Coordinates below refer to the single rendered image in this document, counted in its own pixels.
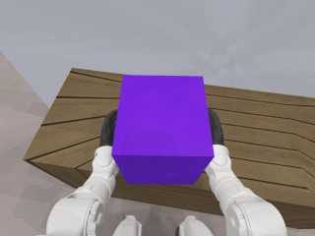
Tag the pedestal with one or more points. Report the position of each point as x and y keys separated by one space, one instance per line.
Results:
x=270 y=139

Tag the robot right upper arm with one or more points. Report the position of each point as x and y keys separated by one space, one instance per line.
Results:
x=253 y=219

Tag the right robot shin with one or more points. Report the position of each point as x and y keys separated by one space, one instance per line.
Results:
x=190 y=217

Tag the robot right hand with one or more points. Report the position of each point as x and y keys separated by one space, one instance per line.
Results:
x=216 y=129

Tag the carton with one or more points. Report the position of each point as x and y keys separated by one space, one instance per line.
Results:
x=162 y=133

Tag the robot left upper arm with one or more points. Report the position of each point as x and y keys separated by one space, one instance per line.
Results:
x=76 y=217

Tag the right robot forearm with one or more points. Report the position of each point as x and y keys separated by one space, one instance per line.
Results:
x=225 y=185

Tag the robot left hand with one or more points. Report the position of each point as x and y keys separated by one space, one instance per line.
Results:
x=108 y=129

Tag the right robot thigh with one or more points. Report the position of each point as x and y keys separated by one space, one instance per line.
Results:
x=193 y=227

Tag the left robot forearm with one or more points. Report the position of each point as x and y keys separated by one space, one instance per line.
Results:
x=102 y=181

